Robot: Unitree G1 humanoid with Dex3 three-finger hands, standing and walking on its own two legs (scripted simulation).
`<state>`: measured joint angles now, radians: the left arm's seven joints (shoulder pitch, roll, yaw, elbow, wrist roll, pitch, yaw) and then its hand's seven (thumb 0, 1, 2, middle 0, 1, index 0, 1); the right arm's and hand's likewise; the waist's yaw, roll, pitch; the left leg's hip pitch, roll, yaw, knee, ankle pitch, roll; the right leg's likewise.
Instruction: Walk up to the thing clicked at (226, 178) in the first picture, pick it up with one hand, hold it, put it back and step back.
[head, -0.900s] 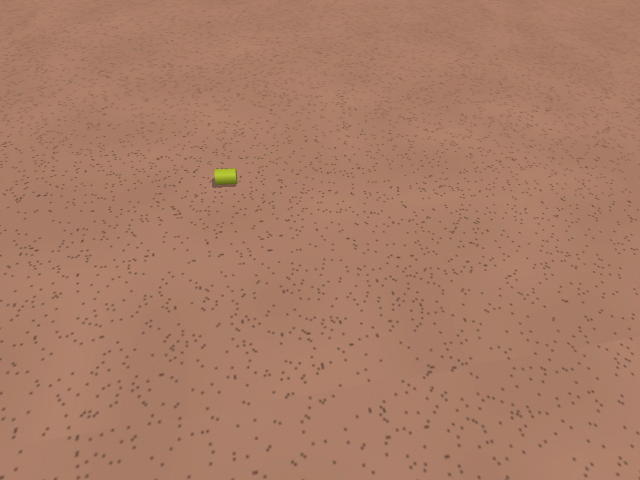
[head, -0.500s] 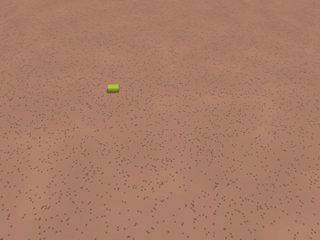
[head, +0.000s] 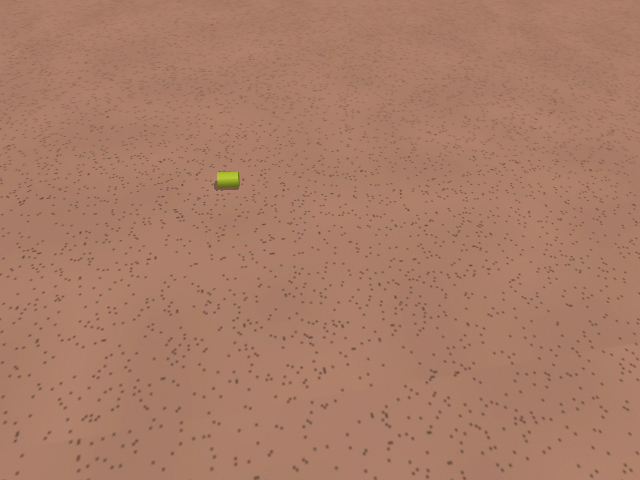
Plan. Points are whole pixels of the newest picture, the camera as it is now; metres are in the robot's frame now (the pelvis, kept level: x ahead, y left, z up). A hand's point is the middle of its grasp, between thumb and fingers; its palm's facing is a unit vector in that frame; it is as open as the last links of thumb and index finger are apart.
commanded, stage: stand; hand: left
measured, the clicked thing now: (228, 179) +1.49 +0.37 -0.75
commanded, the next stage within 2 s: walk up in 0.22 s
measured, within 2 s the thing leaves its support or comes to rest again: neither
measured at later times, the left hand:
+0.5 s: hand out of the picture +0.05 +0.32 -0.15, palm faces +0.09 -0.92 -0.38, open 7.4 cm
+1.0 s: hand (75, 350) +0.35 +0.38 -0.15, palm faces -0.01 -0.94 -0.35, open 7.4 cm
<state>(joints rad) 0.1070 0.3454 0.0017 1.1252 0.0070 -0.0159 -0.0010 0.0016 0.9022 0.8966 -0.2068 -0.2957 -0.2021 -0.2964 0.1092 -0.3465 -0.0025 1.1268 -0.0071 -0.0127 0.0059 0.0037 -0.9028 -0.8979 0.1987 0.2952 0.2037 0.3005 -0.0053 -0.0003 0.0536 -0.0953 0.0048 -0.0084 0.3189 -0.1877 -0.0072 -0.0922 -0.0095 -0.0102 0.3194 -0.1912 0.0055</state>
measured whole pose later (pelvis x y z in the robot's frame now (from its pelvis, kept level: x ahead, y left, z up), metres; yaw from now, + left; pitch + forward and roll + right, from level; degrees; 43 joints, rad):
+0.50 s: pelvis +0.05 +0.03 -0.01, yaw +5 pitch -2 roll -2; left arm 0.28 0.43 0.08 1.02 0.04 -0.06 -0.06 0.00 0.90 0.90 -0.21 -0.30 -0.20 -0.30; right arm 0.21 -0.44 -0.09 1.03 -0.03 -0.03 0.09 0.01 -0.90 -0.90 0.20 0.30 0.20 0.30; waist 0.04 0.02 0.04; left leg -0.40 0.06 -0.01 0.74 -0.41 0.01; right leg -0.01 -0.04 -0.08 0.38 -0.33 0.00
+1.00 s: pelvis +0.28 +0.10 -0.01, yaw +5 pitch -2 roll +2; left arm 0.19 0.44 0.06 0.93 0.02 -0.02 -0.11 0.00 0.90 0.90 -0.21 -0.30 -0.20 -0.30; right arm 0.39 -0.40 -0.06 0.92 0.00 -0.09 0.06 0.01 -0.90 -0.90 0.20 0.30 0.21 0.30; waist -0.05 -0.04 0.07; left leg 0.05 -0.02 0.08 0.35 -0.35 0.01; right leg -0.53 -0.12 0.00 0.66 -0.09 -0.01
